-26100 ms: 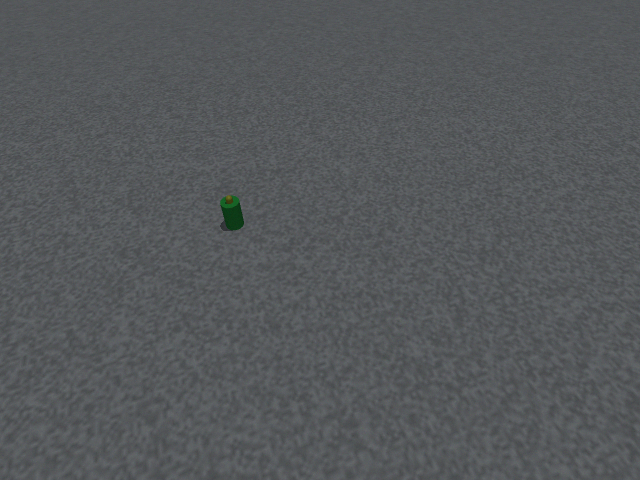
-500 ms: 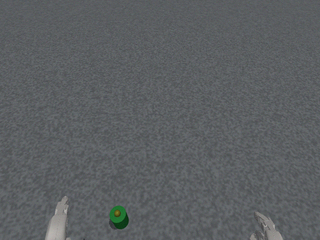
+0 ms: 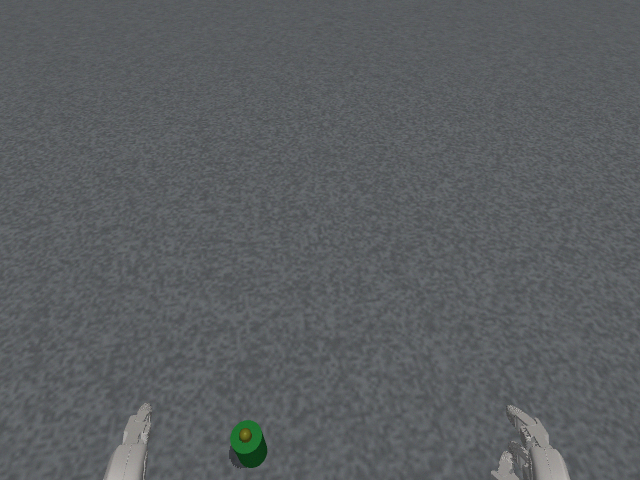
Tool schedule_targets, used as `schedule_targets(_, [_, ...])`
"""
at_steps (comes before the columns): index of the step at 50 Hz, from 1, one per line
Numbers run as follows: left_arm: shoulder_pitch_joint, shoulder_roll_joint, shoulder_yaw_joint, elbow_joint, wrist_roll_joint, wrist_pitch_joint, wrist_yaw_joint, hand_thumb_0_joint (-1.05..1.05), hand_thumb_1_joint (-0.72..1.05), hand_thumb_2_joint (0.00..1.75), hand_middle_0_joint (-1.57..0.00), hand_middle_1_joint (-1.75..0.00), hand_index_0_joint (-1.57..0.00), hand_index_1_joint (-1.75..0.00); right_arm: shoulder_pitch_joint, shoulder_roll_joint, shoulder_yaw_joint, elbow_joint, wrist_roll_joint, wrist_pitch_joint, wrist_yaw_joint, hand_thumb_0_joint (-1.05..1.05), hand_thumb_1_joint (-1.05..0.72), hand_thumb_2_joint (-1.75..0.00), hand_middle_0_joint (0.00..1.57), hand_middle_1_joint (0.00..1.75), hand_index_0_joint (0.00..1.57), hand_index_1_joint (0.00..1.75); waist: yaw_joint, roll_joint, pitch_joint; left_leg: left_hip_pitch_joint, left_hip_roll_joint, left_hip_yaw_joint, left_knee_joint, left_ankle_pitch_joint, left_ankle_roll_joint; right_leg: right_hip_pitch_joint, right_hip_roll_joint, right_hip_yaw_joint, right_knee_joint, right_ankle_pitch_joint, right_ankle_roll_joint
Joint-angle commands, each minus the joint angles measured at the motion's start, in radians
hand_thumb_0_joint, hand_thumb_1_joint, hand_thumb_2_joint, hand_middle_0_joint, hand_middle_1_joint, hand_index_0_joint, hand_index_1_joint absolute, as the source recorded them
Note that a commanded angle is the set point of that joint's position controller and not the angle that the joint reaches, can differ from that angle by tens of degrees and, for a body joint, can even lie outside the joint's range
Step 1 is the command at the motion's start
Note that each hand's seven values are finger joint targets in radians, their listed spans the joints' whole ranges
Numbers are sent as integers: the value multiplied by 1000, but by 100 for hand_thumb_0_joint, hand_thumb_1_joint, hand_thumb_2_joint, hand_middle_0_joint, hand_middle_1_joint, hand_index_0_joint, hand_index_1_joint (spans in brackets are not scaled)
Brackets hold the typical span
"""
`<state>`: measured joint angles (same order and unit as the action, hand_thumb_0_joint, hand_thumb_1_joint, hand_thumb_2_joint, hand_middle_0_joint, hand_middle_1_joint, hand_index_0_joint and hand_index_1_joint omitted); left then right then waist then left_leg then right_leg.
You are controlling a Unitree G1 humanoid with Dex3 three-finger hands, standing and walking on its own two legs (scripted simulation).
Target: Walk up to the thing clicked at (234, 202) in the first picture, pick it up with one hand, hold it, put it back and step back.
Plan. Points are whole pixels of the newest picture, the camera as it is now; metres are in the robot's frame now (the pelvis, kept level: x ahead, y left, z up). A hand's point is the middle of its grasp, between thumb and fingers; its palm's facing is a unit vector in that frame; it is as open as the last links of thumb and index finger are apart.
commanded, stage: home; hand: left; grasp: from the side
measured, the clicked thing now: (248, 442) +0.38 +0.21 -0.64
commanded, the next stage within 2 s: stand in 1.32 s
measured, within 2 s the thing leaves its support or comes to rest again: neither
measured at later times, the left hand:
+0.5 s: hand out of the picture +0.15 +0.17 -0.05, palm faces +0.10 -0.95 -0.29, open 17.5 cm
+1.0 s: hand out of the picture +0.16 +0.17 -0.05, palm faces +0.10 -0.95 -0.29, open 17.6 cm
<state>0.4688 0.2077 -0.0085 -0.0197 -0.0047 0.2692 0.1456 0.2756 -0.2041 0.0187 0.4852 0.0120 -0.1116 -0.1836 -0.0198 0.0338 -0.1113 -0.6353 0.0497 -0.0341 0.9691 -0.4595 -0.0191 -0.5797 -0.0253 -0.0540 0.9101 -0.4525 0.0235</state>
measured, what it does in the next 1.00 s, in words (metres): stands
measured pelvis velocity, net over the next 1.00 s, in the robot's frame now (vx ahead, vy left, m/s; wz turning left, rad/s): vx -0.01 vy -0.01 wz -0.01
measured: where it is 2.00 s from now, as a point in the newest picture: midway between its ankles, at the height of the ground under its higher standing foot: outside the picture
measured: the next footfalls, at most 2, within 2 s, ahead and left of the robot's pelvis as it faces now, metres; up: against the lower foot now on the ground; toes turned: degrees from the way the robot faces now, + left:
none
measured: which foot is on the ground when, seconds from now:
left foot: down 0.00-1.00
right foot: down 0.00-1.00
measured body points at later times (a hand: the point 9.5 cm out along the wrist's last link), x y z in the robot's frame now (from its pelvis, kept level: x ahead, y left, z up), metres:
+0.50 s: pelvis -0.02 -0.01 +0.00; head +0.00 -0.01 +0.45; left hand +0.14 +0.22 -0.03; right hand +0.14 -0.26 -0.07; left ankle +0.02 +0.13 -0.69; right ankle +0.00 -0.14 -0.69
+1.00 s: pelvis -0.01 -0.01 +0.00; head +0.00 +0.00 +0.45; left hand +0.15 +0.22 -0.03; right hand +0.15 -0.25 -0.07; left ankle +0.02 +0.13 -0.69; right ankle +0.00 -0.14 -0.69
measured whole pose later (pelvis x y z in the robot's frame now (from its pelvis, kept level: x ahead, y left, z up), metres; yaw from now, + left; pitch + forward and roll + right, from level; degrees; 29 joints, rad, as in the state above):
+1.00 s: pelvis -0.01 -0.01 +0.00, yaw -1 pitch +6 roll -2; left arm 0.47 0.20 -0.01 0.00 0.00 0.24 0.13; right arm 0.28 -0.20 0.02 0.51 0.01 -0.15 -0.18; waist -0.02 0.03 -0.10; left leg -0.63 0.05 -0.02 0.96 -0.44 -0.03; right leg -0.59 -0.02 -0.04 0.92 -0.44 0.02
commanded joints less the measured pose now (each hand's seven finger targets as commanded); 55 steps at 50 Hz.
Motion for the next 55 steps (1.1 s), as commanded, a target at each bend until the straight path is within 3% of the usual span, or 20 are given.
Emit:
schedule_targets(1, [-17, 95, 57, -173, 3, -55, 8, 0, -58, 4, -5, -5, -5, -5, -60, -124, -47, -152, -4, -57, -5, 0, -90, -90, 20, 30, 20, 30, -6, 10, -85, 95, -31, 19, -180, 182, 15, 36, 50, -24, -150, 157, -29])
schedule_targets(4, [-5, 99, 59, -155, 4, -58, 6, 0, -58, 4, -5, -5, -5, -5, -55, -121, -47, -143, -5, -56, -5, 0, -90, -90, 20, 30, 20, 30, -1, 4, -78, 93, -33, 24, -176, 198, 15, 39, 49, -23, -151, 169, -28])
schedule_targets(10, [-35, 96, 54, -162, 2, -65, 1, 0, -55, 6, -5, -6, -5, -6, -67, -123, -46, -151, -4, -63, -1, 0, -90, -90, 20, 30, 20, 30, -7, -15, -55, 75, -36, 30, -183, 130, 21, 24, 45, -16, -170, 114, -25])
schedule_targets(13, [-28, 105, 68, -165, 4, -71, 1, 0, -56, 5, -5, -5, -5, -5, -65, -120, -47, -154, -5, -67, -5, 0, -90, -90, 20, 30, 20, 30, -3, -19, -85, 84, -39, 42, -170, 141, 24, 36, 41, -4, -176, 129, -22])
schedule_targets(19, [-57, 100, 52, -172, 1, -76, -2, 0, -56, 5, -5, -5, -5, -5, -77, -119, -43, -150, -5, -76, -4, 0, -90, -90, 20, 30, 20, 30, -10, -23, -30, 56, -41, 43, -182, 44, 26, -1, 35, 6, -202, 28, -20])
schedule_targets(21, [-47, 103, 62, -173, 1, -77, 0, 0, -56, 5, -5, -5, -5, -5, -80, -117, -43, -149, -4, -82, -6, 0, -90, -90, 20, 30, 20, 30, -1, -16, -42, 59, -42, 46, -182, 45, 25, 6, 35, 5, -200, 28, -22])
schedule_targets(25, [-41, 111, 67, -163, 2, -78, -3, 0, -56, 5, -5, -5, -5, -5, -74, -122, -45, -146, -6, -87, -7, 0, -90, -90, 20, 30, 20, 30, -11, -39, -51, 57, -41, 45, -168, 52, 29, 6, 32, 15, -206, 32, -16])
schedule_targets(29, [-36, 103, 59, -182, 3, -80, -3, 0, -57, 4, -5, -5, -5, -5, -68, -123, -48, -144, -7, -89, -10, 0, -90, -90, 20, 30, 20, 30, -10, -12, -83, 79, -40, 49, -160, 117, 26, 18, 36, 9, -182, 107, -19])
schedule_targets(37, [-41, 101, 60, -173, 1, -82, -2, 0, -58, 4, -5, -5, -5, -5, -72, -125, -47, -142, -6, -94, -8, 0, -90, -90, 20, 30, 20, 30, 0, -1, -45, 69, -34, 36, -190, 68, 21, 3, 47, -12, -172, 53, -27])
schedule_targets(44, [-21, 91, 49, -165, 6, -78, -3, 0, -57, 4, -5, -5, -5, -5, -60, -124, -49, -135, -10, -92, -9, 0, -90, -90, 20, 30, 20, 30, -8, -8, -84, 94, -31, 37, -167, 178, 21, 27, 47, -10, -151, 162, -26])
schedule_targets(50, [-41, 98, 61, -183, 4, -79, 0, 0, -58, 4, -5, -5, -5, -5, -71, -118, -44, -133, -9, -92, -6, 0, -90, -90, 20, 30, 20, 30, 8, 17, -67, 88, -29, 29, -188, 138, 17, 23, 48, -17, -156, 115, -31])
schedule_targets(55, [-47, 93, 50, -177, 2, -77, -3, 0, -56, 5, -5, -6, -5, -5, -70, -122, -45, -140, -10, -89, -7, 0, -90, -90, 20, 30, 20, 30, -5, 1, -56, 77, -33, 34, -184, 112, 21, 12, 45, -13, -167, 98, -28])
